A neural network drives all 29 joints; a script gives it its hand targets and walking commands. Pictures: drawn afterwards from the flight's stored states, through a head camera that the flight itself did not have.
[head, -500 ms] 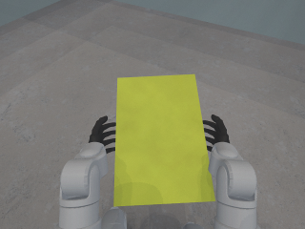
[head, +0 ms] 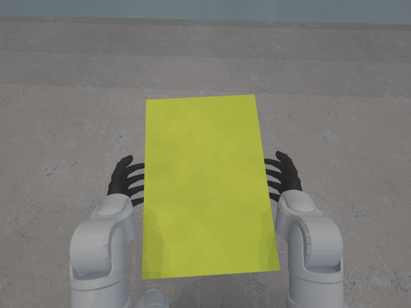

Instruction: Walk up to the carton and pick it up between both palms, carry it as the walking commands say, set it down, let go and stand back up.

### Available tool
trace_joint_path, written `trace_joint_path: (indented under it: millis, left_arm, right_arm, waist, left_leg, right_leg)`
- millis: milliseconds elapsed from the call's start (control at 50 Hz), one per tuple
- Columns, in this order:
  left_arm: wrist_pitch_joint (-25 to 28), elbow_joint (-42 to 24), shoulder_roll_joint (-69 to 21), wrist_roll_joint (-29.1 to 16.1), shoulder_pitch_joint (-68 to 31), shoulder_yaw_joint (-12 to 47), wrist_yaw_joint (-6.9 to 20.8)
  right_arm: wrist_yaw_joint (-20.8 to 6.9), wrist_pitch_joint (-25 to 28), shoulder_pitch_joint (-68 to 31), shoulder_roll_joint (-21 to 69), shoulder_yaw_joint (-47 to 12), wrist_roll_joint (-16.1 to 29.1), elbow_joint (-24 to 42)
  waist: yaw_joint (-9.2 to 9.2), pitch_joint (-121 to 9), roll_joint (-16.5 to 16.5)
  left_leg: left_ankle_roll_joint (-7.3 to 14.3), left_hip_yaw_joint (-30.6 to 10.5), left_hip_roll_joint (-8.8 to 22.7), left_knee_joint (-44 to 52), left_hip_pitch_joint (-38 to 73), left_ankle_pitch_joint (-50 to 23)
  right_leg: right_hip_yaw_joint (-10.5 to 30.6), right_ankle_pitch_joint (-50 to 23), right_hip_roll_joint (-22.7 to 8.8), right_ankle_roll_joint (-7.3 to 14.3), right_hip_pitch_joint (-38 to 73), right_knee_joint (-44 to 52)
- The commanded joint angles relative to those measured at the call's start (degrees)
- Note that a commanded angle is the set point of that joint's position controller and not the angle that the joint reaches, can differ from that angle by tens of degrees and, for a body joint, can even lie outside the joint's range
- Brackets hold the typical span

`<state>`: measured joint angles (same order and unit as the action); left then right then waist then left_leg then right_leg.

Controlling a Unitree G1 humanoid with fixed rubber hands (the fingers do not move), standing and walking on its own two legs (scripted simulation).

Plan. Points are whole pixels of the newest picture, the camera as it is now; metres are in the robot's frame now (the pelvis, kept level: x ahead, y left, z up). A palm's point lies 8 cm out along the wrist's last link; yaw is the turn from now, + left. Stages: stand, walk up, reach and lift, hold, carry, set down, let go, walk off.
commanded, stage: carry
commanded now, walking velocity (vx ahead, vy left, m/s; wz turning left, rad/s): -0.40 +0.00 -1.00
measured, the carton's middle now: (205, 187) +0.33 +0.04 +0.03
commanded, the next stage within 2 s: none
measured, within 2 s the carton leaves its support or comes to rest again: neither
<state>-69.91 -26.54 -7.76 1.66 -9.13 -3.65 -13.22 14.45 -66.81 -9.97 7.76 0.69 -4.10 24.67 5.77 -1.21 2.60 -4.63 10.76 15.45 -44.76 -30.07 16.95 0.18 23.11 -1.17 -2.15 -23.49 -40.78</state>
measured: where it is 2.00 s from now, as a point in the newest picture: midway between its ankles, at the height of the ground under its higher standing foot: outside the picture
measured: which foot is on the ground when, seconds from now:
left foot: up 0.00-0.30, down 0.32-0.62, up 0.64-0.94, down 0.96-1.00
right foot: down 0.00-0.34, up 0.36-0.60, down 0.62-0.96, up 0.98-1.00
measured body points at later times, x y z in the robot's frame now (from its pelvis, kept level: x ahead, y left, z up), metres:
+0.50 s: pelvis -0.20 +0.01 +0.02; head -0.16 +0.00 +0.47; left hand +0.11 +0.03 +0.09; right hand +0.00 -0.23 +0.10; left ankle -0.10 +0.09 -0.71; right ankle -0.23 -0.11 -0.61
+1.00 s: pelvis -0.38 +0.10 +0.02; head -0.32 +0.04 +0.46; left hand -0.09 -0.08 +0.07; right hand -0.34 -0.23 +0.09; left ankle -0.30 +0.16 -0.71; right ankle -0.36 -0.09 -0.69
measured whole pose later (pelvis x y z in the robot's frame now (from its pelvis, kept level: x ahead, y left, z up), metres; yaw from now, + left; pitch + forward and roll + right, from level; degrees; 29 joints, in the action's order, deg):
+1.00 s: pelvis -0.38 +0.10 +0.02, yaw -54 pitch +3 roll +2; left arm -66.6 -26.8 -7.9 5.9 -10.7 -4.7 -12.2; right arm 16.5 -65.2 -12.0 8.2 0.5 -0.1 24.4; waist -5.3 6.8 -6.5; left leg 2.8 7.4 -1.4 -33.2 -19.0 17.1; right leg 11.3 11.4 6.4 -4.2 -35.2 -35.1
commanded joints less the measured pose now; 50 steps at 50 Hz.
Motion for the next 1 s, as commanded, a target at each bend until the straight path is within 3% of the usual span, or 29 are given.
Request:
trace_joint_path:
  millis: [0, 20, 60, 80, 140, 220, 260, 280, 300, 320, 340, 360, 380, 400, 440, 500, 560, 580, 600, 620, 640, 680, 740, 780, 840, 920, 940, 960, 980]
  left_arm:
    - [1.6, 0.4, -51.3, -20.1, -22.4, 36.1, 14.3]
    - [2.5, -2.1, -52.7, -21.0, -24.1, 36.8, 14.6]
    - [3.3, -4.0, -54.9, -18.8, -23.5, 34.1, 14.7]
    - [4.4, -5.3, -56.5, -17.6, -22.7, 33.7, 14.8]
    - [6.6, -12.3, -56.9, -17.4, -27.6, 32.2, 14.5]
    - [6.8, -11.3, -53.3, -13.5, -20.2, 30.4, 12.6]
    - [6.5, -13.0, -53.0, -12.9, -18.2, 31.3, 12.1]
    - [6.4, -13.1, -53.5, -12.8, -18.3, 31.4, 12.1]
    - [6.3, -13.3, -52.8, -13.5, -17.5, 32.5, 11.8]
    - [5.4, -8.4, -52.5, -12.8, -14.9, 32.1, 12.0]
    - [5.4, -12.6, -52.9, -15.0, -19.0, 35.1, 11.9]
    - [5.2, -18.3, -51.0, -16.2, -26.7, 37.2, 12.1]
    - [4.7, -12.2, -51.2, -14.5, -22.5, 34.5, 11.7]
    - [4.4, -10.7, -51.3, -15.5, -21.3, 34.6, 11.7]
    - [3.5, -11.3, -52.1, -18.5, -24.4, 36.5, 12.6]
    - [2.9, -8.8, -52.0, -19.7, -28.9, 39.6, 13.5]
    - [2.3, -4.4, -53.4, -20.4, -27.1, 39.2, 14.1]
    - [2.6, -4.1, -53.3, -20.6, -27.6, 38.5, 14.4]
    - [2.7, -2.9, -53.7, -20.8, -26.3, 38.1, 14.5]
    - [2.1, 1.3, -54.2, -19.8, -24.9, 38.1, 14.5]
    - [3.1, 1.5, -55.1, -19.2, -26.4, 37.9, 14.6]
    - [4.1, -0.2, -56.0, -17.7, -23.1, 34.1, 14.8]
    - [6.2, -9.7, -54.9, -15.6, -27.5, 32.1, 13.7]
    - [6.1, -7.6, -54.8, -13.0, -22.5, 29.9, 13.0]
    - [6.4, -8.0, -54.4, -11.0, -20.0, 28.9, 11.9]
    - [6.2, -8.7, -53.7, -11.2, -18.1, 31.4, 11.9]
    - [6.3, -9.4, -53.6, -11.7, -17.6, 31.7, 11.8]
    - [6.0, -10.1, -53.8, -12.8, -19.4, 33.1, 11.9]
    - [5.8, -13.5, -53.3, -14.8, -22.2, 34.9, 12.4]
  right_arm:
    - [-9.8, 0.2, -11.6, 50.2, -25.6, 13.2, 5.1]
    - [-10.4, 0.6, -15.3, 52.3, -28.1, 14.8, 7.3]
    - [-12.3, 0.9, -21.5, 57.5, -30.3, 19.1, 5.8]
    - [-13.5, 1.8, -27.6, 60.0, -33.8, 22.2, 9.3]
    - [-14.5, 2.9, -31.2, 63.5, -36.8, 26.1, 11.9]
    - [-14.8, 2.7, -24.1, 62.2, -37.3, 26.6, 9.1]
    - [-14.8, 2.5, -23.1, 61.3, -38.2, 27.1, 11.5]
    - [-14.8, 2.6, -23.9, 62.5, -38.9, 27.4, 12.1]
    - [-14.7, 2.6, -21.9, 60.8, -37.5, 26.8, 13.3]
    - [-14.2, 2.7, -23.0, 59.5, -36.5, 25.7, 12.0]
    - [-14.4, 2.7, -20.2, 58.4, -33.8, 24.4, 11.4]
    - [-15.2, 2.6, -17.2, 58.2, -32.1, 23.5, 10.0]
    - [-15.1, 2.1, -20.7, 56.4, -33.5, 23.9, 14.0]
    - [-14.8, 1.3, -19.3, 54.9, -32.1, 22.5, 11.2]
    - [-14.6, 0.9, -18.0, 54.1, -29.6, 20.9, 8.0]
    - [-13.3, 2.1, -17.5, 51.4, -26.6, 17.2, 6.0]
    - [-11.7, 1.7, -14.4, 51.0, -26.1, 15.5, 4.2]
    - [-11.4, 1.5, -16.6, 51.6, -26.6, 16.1, 3.6]
    - [-10.8, 1.4, -14.8, 51.3, -26.2, 14.9, 2.9]
    - [-11.0, 0.7, -13.1, 52.5, -26.2, 14.0, 1.9]
    - [-11.4, 1.6, -20.9, 52.6, -29.0, 16.1, 7.4]
    - [-13.2, 1.8, -27.7, 56.3, -32.0, 20.9, 9.2]
    - [-15.0, 1.9, -27.2, 62.5, -35.1, 24.6, 5.8]
    - [-15.4, 2.3, -29.0, 63.2, -37.7, 27.7, 7.7]
    - [-15.2, 2.3, -29.6, 63.5, -39.3, 28.5, 9.3]
    - [-15.0, 2.2, -23.2, 61.6, -37.9, 26.3, 9.3]
    - [-14.7, 2.6, -25.4, 61.7, -38.0, 26.5, 11.5]
    - [-14.7, 2.6, -24.0, 62.2, -36.6, 25.7, 8.8]
    - [-14.9, 3.2, -20.8, 58.9, -33.0, 23.6, 10.7]
  waist:
    - [-7.97, -17.7, -29.9]
    - [-6.93, -21.5, -29.1]
    - [-6.28, -20.5, -17.0]
    - [-5.94, -19.6, -19.3]
    - [-5.64, -20.8, -16.7]
    - [-5.50, -23.4, -14.9]
    - [-5.45, -25.0, -17.4]
    - [-5.73, -26.8, -19.9]
    - [-6.57, -29.4, -16.6]
    - [-6.67, -25.8, -4.2]
    - [-5.51, -26.8, 21.1]
    - [-5.39, -20.7, 22.2]
    - [-4.05, -20.1, 6.9]
    - [-3.83, -20.2, -1.0]
    - [-3.63, -19.0, 5.6]
    - [-5.43, -18.2, 13.7]
    - [-6.90, -21.0, 11.0]
    - [-5.97, -19.6, -0.1]
    - [-5.20, -20.0, -11.8]
    - [-6.41, -20.5, -25.3]
    - [-6.46, -20.9, -30.1]
    - [-6.06, -20.3, -17.6]
    - [-6.02, -19.9, -16.2]
    - [-5.45, -22.9, -11.8]
    - [-5.22, -23.7, -14.8]
    - [-6.63, -28.8, -19.7]
    - [-7.27, -29.8, -15.1]
    - [-5.74, -30.4, 8.7]
    - [-6.36, -26.4, 25.7]
  left_leg:
    - [-3.5, -3.2, -7.8, -20.7, -18.9, 31.7]
    - [-2.4, -7.5, -9.9, -22.6, -15.3, 29.5]
    - [-0.6, -10.9, -12.4, -26.7, -8.4, 19.0]
    - [-0.6, -10.3, -13.2, -26.6, -5.6, 13.7]
    - [-0.3, -10.0, -15.0, -21.9, -4.2, 7.6]
    - [0.7, -9.7, -17.0, -7.8, 4.0, 8.1]
    - [2.8, -8.6, -19.2, 7.8, 12.1, 10.0]
    - [4.3, -5.7, -20.9, 16.7, 20.7, 10.2]
    - [5.8, -5.1, -18.4, 27.8, 33.1, 5.3]
    - [9.9, -17.8, -4.7, 31.0, 34.2, 0.0]
    - [20.2, -33.1, 15.5, 27.1, 29.5, -22.9]
    - [23.0, -23.8, 18.9, 25.1, 21.1, -28.4]
    - [18.9, -16.0, 13.9, 24.5, 16.7, -25.2]
    - [13.8, -9.7, 9.0, 22.7, 14.9, -23.7]
    - [9.5, -0.5, 3.1, 22.6, 11.7, -14.1]
    - [9.0, 0.9, 5.3, 17.8, 19.6, -25.6]
    - [8.6, 0.3, 8.3, 9.3, 21.6, -34.2]
    - [5.1, 0.9, 7.3, 3.9, 16.9, -28.3]
    - [1.2, -0.1, 4.0, -2.7, 3.1, -8.9]
    - [-2.3, 1.8, -4.6, -13.9, -17.1, 25.1]
    - [-2.1, -3.7, -8.5, -16.3, -15.8, 26.5]
    - [-1.8, -9.5, -9.6, -25.6, -8.7, 19.1]
    - [-0.8, -9.1, -11.4, -25.8, -4.4, 6.5]
    - [-0.7, -8.1, -12.6, -20.0, -3.0, 5.7]
    - [1.1, -7.5, -16.7, -9.3, 3.8, 9.3]
    - [5.8, -3.8, -18.3, 23.9, 28.8, 8.1]
    - [7.9, -5.6, -11.9, 26.9, 39.2, -2.2]
    - [13.4, -20.7, 5.0, 21.4, 37.3, -23.6]
    - [24.1, -25.3, 18.1, 22.0, 27.6, -36.2]
  right_leg:
    - [33.8, -92.6, -23.0, 9.0, 25.0, 6.0]
    - [33.1, -94.8, -22.0, 10.9, 22.4, 6.2]
    - [26.0, -65.5, -16.0, 8.2, 12.5, 10.4]
    - [24.2, -46.9, -13.3, 6.7, 8.7, 13.5]
    - [23.7, -19.2, -10.9, 5.7, 8.3, 18.2]
    - [26.2, -18.0, -10.3, 5.7, 10.1, 23.7]
    - [26.1, -25.5, -8.8, 3.3, 12.2, 26.2]
    - [22.2, -26.8, -5.2, -1.8, 11.1, 28.3]
    - [17.9, -27.1, -2.2, -5.5, 6.4, 24.9]
    - [11.0, -6.9, 4.3, -6.0, -0.9, 8.8]
    - [0.6, 13.5, 11.5, -4.8, -9.4, -21.5]
    - [2.0, 11.9, 1.8, -3.1, -14.8, -38.9]
    - [2.8, 5.4, 0.9, -1.4, -10.9, -43.9]
    - [3.0, -0.2, 1.5, 0.8, -9.7, -43.8]
    - [0.5, -0.1, 1.0, 2.3, -4.1, -36.7]
    - [-5.3, 1.6, 0.6, 1.7, -4.5, -13.6]
    - [-6.8, -0.9, 0.9, 2.1, 1.7, 6.0]
    - [-1.9, -8.5, 0.2, 1.8, 5.5, 16.8]
    - [11.2, -31.1, -8.0, 4.4, 14.5, 17.6]
    - [28.0, -71.9, -20.4, 9.7, 28.3, 9.8]
    - [29.2, -84.2, -22.4, 13.9, 21.8, 8.0]
    - [24.9, -59.5, -17.4, 11.0, 11.3, 11.6]
    - [18.6, -15.1, -12.1, 7.8, 4.7, 18.3]
    - [18.6, -18.9, -11.6, 7.2, 9.5, 18.1]
    - [24.6, -23.1, -10.5, 5.8, 11.1, 22.7]
    - [19.2, -26.4, -3.8, -4.0, 9.2, 27.2]
    - [12.3, -23.0, 1.3, -8.0, 3.2, 21.0]
    - [6.7, -0.3, 5.9, -4.9, 0.1, -3.2]
    - [0.7, 14.2, 6.9, -4.0, -8.7, -29.6]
